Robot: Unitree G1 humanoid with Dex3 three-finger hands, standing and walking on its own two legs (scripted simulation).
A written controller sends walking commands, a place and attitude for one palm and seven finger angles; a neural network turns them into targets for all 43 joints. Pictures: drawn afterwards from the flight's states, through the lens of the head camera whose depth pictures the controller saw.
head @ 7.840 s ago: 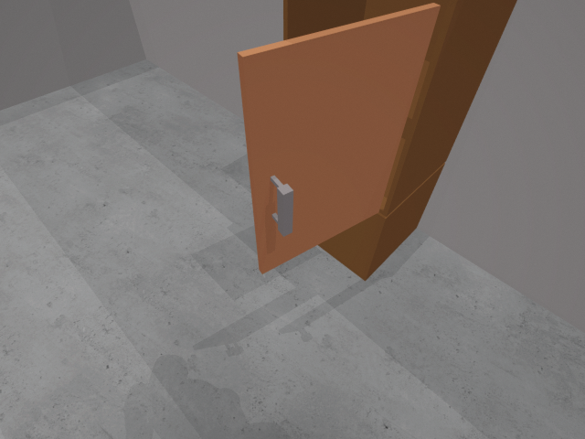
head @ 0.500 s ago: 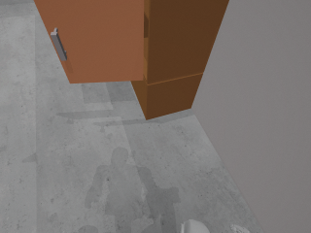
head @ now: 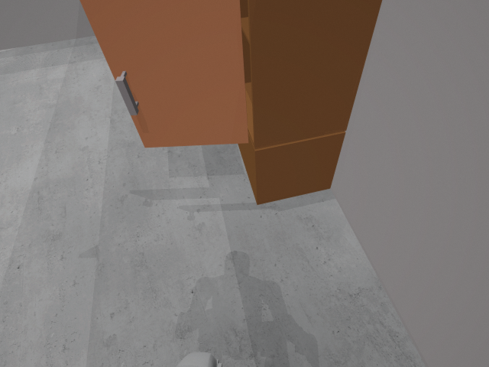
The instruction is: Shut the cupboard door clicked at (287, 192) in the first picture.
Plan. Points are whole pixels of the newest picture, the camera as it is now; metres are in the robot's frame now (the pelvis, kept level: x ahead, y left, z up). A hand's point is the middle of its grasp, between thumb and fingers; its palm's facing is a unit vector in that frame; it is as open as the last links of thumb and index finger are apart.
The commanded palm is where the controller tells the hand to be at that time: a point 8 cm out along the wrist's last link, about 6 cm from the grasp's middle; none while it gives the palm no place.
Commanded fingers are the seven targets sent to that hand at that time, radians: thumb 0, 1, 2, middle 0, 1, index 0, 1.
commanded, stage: take the last steps up to it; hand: left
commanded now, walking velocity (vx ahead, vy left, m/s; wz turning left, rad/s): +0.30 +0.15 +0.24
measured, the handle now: (129, 93) +0.91 +0.43 -0.08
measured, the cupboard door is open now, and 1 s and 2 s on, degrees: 77 77 77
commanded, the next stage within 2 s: come to a stop and stand still in 1.32 s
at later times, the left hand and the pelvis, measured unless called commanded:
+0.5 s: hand out of the picture -0.02 +0.28 -0.19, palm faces +0.20 -0.96 -0.19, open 7.4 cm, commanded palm none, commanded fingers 0.00 0.90 0.90 -0.20 -0.30 -0.20 -0.30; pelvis +0.08 +0.11 -0.01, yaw +5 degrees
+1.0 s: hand (138, 262) +0.36 +0.28 -0.16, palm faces +0.06 -0.98 -0.21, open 7.4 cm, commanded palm none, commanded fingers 0.00 0.90 0.90 -0.20 -0.30 -0.20 -0.30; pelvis +0.26 +0.10 -0.01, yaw +3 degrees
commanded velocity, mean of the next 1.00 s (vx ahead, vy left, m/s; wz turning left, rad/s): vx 0.30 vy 0.06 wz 0.00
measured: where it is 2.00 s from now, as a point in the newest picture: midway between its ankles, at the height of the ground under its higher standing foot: (225, 315)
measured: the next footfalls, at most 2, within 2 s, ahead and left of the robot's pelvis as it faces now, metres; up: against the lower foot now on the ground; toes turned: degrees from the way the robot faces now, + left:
left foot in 0.40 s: +0.12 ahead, +0.22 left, +0.00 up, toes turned +12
right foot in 0.84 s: +0.33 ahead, +0.03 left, +0.00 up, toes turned -4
